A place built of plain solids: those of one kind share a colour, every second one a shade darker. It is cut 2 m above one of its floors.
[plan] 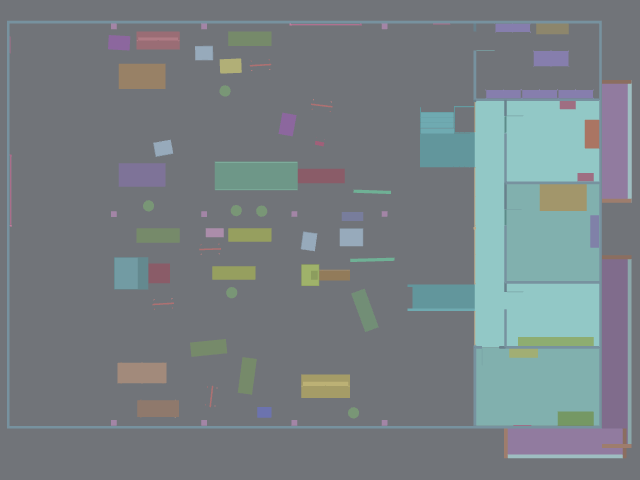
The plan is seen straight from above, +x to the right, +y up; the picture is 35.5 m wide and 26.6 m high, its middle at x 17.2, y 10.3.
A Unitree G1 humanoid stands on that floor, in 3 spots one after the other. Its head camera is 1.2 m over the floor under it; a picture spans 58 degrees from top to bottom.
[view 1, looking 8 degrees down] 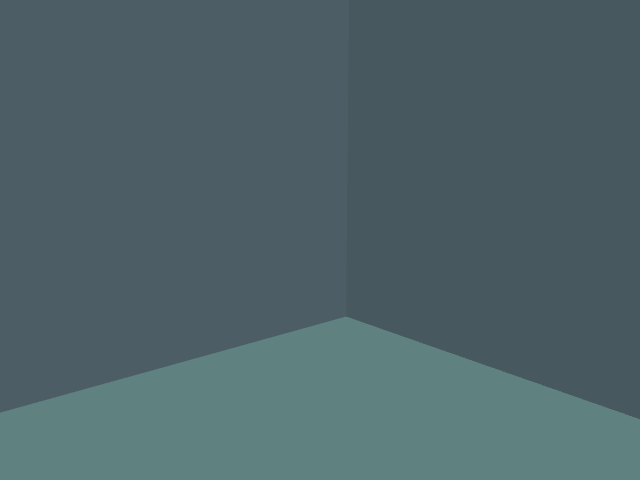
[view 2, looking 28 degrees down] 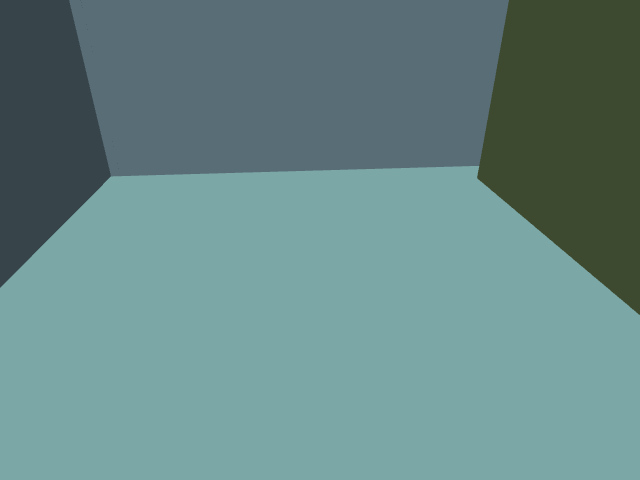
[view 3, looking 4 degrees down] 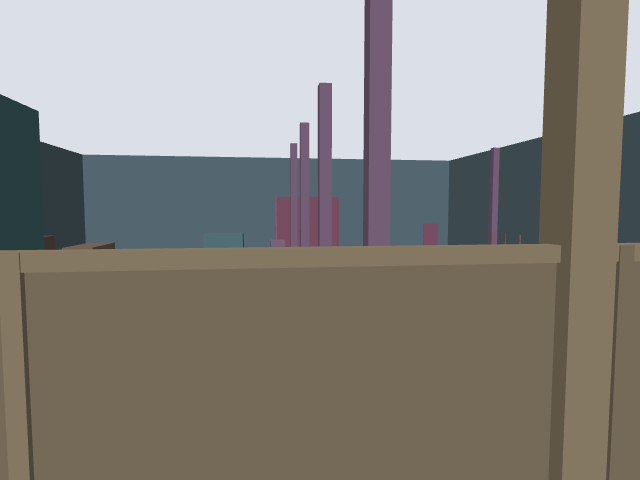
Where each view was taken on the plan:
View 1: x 30.10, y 10.70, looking -130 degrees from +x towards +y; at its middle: wall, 3.53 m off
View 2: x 29.17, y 6.47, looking -5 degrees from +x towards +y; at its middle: level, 2.56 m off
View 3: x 26.90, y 10.05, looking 172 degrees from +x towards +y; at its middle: column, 11.10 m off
